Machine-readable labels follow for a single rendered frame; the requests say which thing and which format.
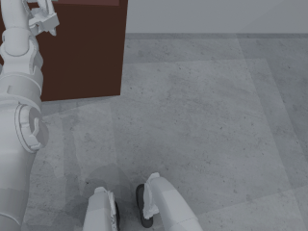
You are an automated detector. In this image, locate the robot left hand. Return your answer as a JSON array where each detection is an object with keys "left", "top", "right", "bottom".
[{"left": 0, "top": 0, "right": 60, "bottom": 37}]

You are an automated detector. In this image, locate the right robot thigh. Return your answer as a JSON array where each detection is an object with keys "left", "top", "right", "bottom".
[{"left": 144, "top": 176, "right": 203, "bottom": 231}]

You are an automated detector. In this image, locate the right robot shin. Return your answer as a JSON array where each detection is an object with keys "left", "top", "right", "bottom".
[{"left": 143, "top": 172, "right": 160, "bottom": 218}]

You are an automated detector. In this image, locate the robot left forearm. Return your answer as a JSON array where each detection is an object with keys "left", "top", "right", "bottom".
[{"left": 0, "top": 28, "right": 43, "bottom": 113}]

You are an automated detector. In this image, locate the cabinet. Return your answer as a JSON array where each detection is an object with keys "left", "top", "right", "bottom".
[{"left": 0, "top": 0, "right": 128, "bottom": 102}]

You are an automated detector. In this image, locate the robot left upper arm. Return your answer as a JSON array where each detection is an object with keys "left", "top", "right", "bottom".
[{"left": 0, "top": 104, "right": 49, "bottom": 231}]

